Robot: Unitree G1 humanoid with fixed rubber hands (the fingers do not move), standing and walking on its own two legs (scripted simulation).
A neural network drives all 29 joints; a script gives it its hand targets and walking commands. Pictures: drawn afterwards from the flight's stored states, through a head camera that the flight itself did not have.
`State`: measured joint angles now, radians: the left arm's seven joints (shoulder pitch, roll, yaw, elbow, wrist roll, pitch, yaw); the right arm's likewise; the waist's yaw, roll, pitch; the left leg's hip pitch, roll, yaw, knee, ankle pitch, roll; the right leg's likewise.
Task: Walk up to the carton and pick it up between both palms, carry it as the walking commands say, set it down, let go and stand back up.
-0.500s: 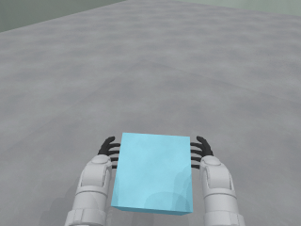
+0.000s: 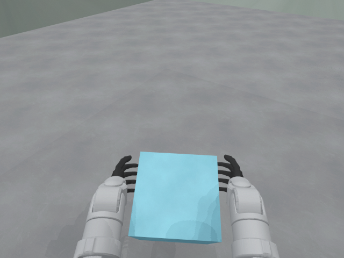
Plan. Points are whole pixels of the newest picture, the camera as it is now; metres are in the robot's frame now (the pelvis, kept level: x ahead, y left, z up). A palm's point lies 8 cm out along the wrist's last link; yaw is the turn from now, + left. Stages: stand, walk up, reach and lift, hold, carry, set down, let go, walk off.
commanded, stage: hold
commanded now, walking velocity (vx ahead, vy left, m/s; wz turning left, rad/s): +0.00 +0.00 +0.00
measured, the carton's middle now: (175, 200) +0.30 +0.00 -0.04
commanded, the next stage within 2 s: carry in 0.14 s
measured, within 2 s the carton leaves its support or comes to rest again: neither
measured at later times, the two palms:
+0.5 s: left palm (155, 154) +0.36 +0.06 +0.07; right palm (261, 160) +0.35 -0.21 +0.07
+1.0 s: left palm (178, 94) +0.65 +0.00 +0.08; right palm (254, 94) +0.64 -0.27 +0.09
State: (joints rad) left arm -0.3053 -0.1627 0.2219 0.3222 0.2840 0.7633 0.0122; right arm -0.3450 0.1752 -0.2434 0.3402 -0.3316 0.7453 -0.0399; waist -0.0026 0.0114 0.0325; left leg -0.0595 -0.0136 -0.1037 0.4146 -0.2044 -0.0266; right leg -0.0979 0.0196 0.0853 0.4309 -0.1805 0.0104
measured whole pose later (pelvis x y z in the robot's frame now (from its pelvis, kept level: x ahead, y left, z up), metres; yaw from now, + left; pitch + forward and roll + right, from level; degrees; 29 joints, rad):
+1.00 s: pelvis +0.35 -0.12 +0.00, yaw -2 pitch +3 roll -3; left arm -0.39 -0.19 0.14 -0.11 0.13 1.26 0.26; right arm -0.38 0.19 -0.16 -0.12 -0.14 1.24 -0.30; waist -0.01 0.01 -0.06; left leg 0.03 0.14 0.18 0.31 -0.38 -0.07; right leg -0.65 -0.09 -0.05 0.74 -0.09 -0.01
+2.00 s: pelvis +1.23 -0.46 -0.03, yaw -1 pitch +1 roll -2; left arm -0.39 -0.19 0.15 -0.11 0.14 1.19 0.25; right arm -0.44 0.18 -0.17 -0.09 -0.17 1.19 -0.26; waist 0.07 0.03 -0.01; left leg 0.04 0.30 0.09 0.75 -0.40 -0.09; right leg -0.52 -0.06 -0.17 0.63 -0.13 -0.03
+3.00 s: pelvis +2.10 -0.79 +0.00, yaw +1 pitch +2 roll +0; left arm -0.40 -0.19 0.15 -0.08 0.08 1.25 0.31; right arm -0.36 0.18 -0.16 -0.12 -0.17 1.20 -0.26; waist 0.01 0.05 0.09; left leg -0.53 0.08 0.10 1.13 -0.35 0.00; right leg -0.23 -0.01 -0.23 0.45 -0.26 -0.08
